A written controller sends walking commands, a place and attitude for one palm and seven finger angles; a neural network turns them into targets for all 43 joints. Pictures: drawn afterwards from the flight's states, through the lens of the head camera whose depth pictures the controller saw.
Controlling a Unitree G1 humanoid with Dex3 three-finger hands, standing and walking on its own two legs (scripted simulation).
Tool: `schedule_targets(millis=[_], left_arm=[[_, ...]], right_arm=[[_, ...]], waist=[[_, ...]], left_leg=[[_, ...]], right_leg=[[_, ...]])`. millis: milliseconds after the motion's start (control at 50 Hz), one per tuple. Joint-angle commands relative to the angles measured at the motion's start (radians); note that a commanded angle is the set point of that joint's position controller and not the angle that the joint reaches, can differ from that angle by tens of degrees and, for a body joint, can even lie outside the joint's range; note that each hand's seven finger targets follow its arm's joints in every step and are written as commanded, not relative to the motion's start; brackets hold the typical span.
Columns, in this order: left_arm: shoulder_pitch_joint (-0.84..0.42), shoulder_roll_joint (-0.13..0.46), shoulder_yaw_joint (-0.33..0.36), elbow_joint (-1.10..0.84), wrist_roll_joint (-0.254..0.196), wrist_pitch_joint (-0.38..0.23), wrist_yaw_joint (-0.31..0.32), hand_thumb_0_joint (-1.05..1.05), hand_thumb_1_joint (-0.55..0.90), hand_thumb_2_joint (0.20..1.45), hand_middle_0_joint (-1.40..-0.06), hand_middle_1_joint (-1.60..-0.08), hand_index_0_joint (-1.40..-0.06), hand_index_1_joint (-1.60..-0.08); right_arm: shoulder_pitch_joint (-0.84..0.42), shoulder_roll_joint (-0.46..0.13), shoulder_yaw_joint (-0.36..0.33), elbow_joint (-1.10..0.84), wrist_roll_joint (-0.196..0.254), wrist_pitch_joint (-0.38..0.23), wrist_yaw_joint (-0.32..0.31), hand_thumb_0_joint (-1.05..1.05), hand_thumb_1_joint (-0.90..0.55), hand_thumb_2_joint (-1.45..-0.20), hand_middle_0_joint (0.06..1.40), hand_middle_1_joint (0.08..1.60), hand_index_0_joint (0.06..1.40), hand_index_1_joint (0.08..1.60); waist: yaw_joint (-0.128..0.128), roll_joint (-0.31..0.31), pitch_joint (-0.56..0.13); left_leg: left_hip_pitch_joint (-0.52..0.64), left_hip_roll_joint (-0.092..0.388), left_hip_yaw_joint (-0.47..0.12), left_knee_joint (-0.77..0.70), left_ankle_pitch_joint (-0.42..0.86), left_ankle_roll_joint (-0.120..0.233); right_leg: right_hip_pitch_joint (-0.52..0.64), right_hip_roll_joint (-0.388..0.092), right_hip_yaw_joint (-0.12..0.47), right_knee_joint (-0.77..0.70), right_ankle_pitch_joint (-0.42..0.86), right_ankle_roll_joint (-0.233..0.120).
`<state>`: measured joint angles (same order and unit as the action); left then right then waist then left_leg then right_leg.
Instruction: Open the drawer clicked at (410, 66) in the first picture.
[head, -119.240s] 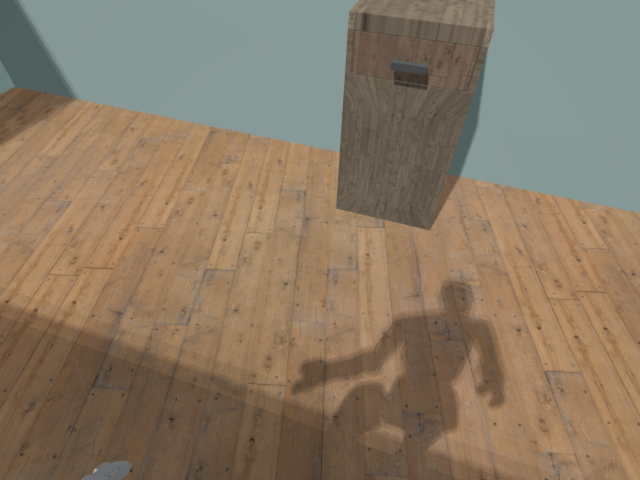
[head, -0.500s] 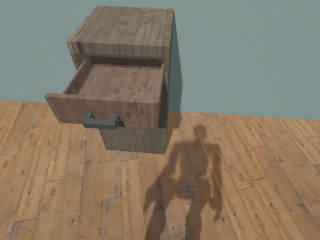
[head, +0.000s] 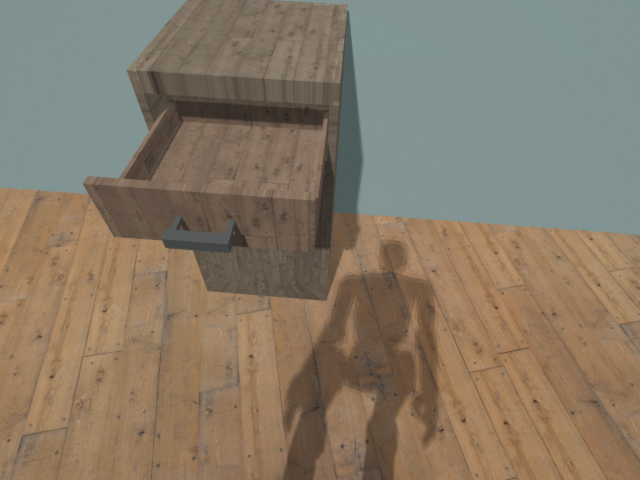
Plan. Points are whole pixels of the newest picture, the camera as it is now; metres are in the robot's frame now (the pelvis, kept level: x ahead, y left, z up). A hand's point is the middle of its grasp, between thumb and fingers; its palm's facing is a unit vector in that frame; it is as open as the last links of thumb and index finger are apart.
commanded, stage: look to check the result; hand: left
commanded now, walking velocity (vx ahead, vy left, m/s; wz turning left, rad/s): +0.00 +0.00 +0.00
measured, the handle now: (201, 232) +0.51 +0.24 -0.05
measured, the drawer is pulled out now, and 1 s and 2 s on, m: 0.29 0.29 0.29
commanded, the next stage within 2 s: stand and wait in 0.38 s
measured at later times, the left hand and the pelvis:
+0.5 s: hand out of the picture +0.01 +0.16 -0.18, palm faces +0.03 -0.98 -0.18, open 7.3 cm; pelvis +0.01 +0.00 +0.00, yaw +0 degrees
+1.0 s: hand out of the picture +0.02 +0.16 -0.18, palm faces +0.03 -0.98 -0.18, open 7.3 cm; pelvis +0.02 -0.01 +0.00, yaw +0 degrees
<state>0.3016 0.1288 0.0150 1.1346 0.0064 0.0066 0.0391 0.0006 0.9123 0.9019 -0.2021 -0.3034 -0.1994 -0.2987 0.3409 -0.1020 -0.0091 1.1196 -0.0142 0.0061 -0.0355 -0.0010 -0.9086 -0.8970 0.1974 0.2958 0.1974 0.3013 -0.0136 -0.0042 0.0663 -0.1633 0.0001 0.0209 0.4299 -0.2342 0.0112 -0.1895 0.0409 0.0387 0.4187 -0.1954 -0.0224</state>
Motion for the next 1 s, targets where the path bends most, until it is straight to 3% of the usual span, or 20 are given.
schedule_targets(millis=[0,140,240,340,600,800,980], left_arm=[[0.068,0.090,0.017,-0.022,0.004,-0.015,0.003,0.000,0.900,0.900,-0.200,-0.300,-0.200,-0.300],[0.077,0.084,0.016,-0.026,0.005,-0.020,0.005,0.000,0.900,0.900,-0.200,-0.300,-0.200,-0.300],[0.074,0.086,0.017,-0.026,0.005,-0.021,0.005,0.000,0.900,0.900,-0.200,-0.300,-0.200,-0.300],[0.068,0.091,0.018,-0.026,0.004,-0.023,0.006,0.000,0.900,0.900,-0.200,-0.300,-0.200,-0.300],[0.053,0.097,0.022,-0.027,0.002,-0.024,0.005,0.000,0.900,0.900,-0.200,-0.300,-0.200,-0.300],[0.050,0.101,0.022,-0.025,0.001,-0.026,0.006,0.000,0.900,0.900,-0.200,-0.300,-0.200,-0.300],[0.046,0.100,0.021,-0.024,0.002,-0.023,0.005,0.000,0.900,0.900,-0.200,-0.300,-0.200,-0.300]], right_arm=[[0.097,-0.088,-0.016,-0.020,0.003,-0.009,-0.009,0.000,-0.900,-0.900,0.200,0.300,0.200,0.300],[0.084,-0.092,-0.019,-0.025,0.006,-0.012,-0.009,0.000,-0.900,-0.900,0.200,0.300,0.200,0.300],[0.072,-0.095,-0.019,-0.025,0.006,-0.015,-0.010,0.000,-0.900,-0.900,0.200,0.300,0.200,0.300],[0.066,-0.094,-0.019,-0.023,0.007,-0.014,-0.010,0.000,-0.900,-0.900,0.200,0.300,0.200,0.300],[0.060,-0.094,-0.016,-0.017,0.005,-0.015,-0.012,0.000,-0.900,-0.900,0.200,0.300,0.200,0.300],[0.053,-0.097,-0.018,-0.013,0.005,-0.012,-0.012,0.000,-0.900,-0.900,0.200,0.300,0.200,0.300],[0.058,-0.096,-0.016,-0.010,0.004,-0.013,-0.012,0.000,-0.900,-0.900,0.200,0.300,0.200,0.300]], waist=[[0.001,0.026,0.055],[0.001,0.000,0.030],[0.003,0.027,0.027],[0.002,0.003,0.030],[0.001,0.013,0.012],[0.000,0.001,0.010],[0.001,0.028,0.033]], left_leg=[[-0.035,0.086,-0.086,-0.107,-0.020,0.025],[-0.001,0.088,-0.085,-0.094,0.035,0.025],[0.009,0.089,-0.078,-0.092,0.070,0.024],[0.014,0.088,-0.073,-0.085,0.099,0.022],[0.028,0.088,-0.068,-0.087,0.128,0.019],[0.039,0.086,-0.063,-0.085,0.122,0.017],[0.028,0.090,-0.064,-0.096,0.112,0.015]], right_leg=[[-0.048,-0.094,0.076,-0.093,-0.016,-0.030],[-0.050,-0.092,0.081,-0.087,0.028,-0.029],[-0.043,-0.096,0.077,-0.080,0.063,-0.028],[-0.033,-0.099,0.076,-0.078,0.103,-0.028],[0.003,-0.103,0.077,-0.082,0.145,-0.030],[0.009,-0.107,0.080,-0.093,0.155,-0.030],[0.000,-0.103,0.075,-0.094,0.125,-0.028]])
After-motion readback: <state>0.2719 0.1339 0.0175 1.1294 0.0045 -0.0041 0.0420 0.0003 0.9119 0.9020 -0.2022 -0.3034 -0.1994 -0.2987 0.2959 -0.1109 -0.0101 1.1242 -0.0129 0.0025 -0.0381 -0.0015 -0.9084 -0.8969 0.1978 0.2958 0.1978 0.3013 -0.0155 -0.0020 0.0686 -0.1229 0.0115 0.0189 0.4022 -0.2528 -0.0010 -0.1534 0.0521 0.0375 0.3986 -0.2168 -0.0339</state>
